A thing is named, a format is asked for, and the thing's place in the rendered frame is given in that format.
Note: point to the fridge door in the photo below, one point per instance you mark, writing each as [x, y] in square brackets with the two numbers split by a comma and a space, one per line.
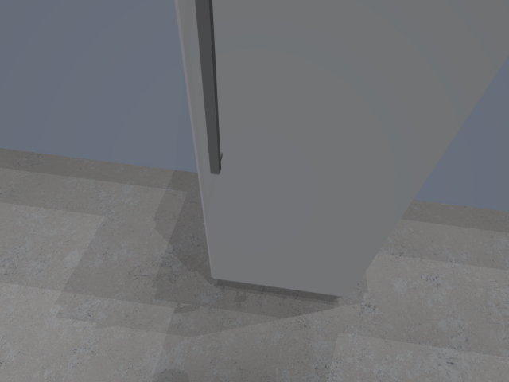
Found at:
[332, 114]

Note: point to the handle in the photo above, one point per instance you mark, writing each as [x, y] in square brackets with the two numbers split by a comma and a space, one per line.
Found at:
[205, 27]

